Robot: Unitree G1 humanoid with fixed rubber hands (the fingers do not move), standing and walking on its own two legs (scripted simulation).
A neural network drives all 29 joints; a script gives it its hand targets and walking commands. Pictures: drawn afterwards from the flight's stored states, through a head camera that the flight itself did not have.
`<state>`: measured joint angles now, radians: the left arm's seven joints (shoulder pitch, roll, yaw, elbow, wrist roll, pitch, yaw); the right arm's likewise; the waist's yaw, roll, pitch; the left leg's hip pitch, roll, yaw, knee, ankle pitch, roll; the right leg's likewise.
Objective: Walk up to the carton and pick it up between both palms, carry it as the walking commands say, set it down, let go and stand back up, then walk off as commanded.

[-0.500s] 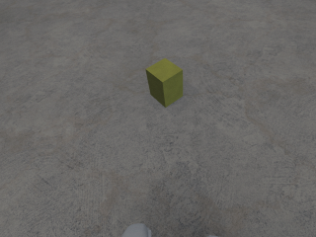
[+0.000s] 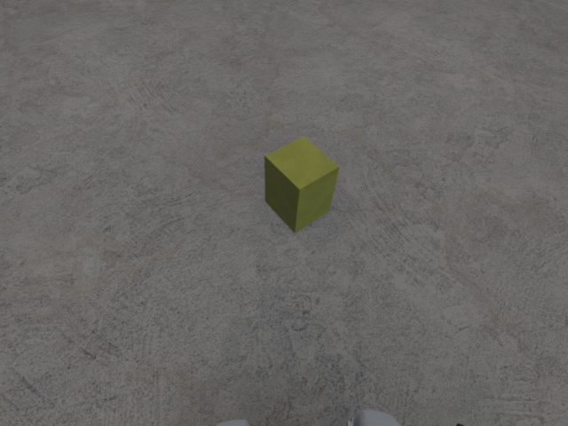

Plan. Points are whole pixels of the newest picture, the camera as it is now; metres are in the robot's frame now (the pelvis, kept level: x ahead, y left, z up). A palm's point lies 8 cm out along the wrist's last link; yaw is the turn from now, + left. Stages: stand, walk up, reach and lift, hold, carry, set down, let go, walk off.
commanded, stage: walk up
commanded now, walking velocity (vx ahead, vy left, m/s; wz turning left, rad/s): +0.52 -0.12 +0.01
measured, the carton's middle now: (299, 185) +1.05 -0.01 -0.63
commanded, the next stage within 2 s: none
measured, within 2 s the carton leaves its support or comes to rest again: neither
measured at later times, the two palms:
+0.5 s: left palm (212, 272) +0.37 +0.18 -0.13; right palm (480, 380) +0.21 -0.30 -0.16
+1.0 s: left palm (178, 259) +0.41 +0.26 -0.16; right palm (401, 208) +0.55 -0.21 -0.13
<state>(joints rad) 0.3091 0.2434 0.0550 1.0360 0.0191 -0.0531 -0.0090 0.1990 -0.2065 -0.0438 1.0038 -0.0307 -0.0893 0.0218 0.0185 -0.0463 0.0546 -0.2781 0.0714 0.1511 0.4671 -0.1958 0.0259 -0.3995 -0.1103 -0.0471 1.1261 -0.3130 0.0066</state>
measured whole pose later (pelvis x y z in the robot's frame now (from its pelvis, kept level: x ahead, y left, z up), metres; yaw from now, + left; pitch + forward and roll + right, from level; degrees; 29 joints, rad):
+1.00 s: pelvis +0.45 +0.02 -0.01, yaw +0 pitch -1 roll -1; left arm 0.36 0.21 0.06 1.06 0.02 -0.03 0.01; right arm 0.14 -0.18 -0.04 0.99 -0.02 -0.06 0.01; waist 0.04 -0.03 0.08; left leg -0.36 0.07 0.13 0.54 -0.17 0.03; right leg -0.27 -0.09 -0.05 0.96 -0.48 0.03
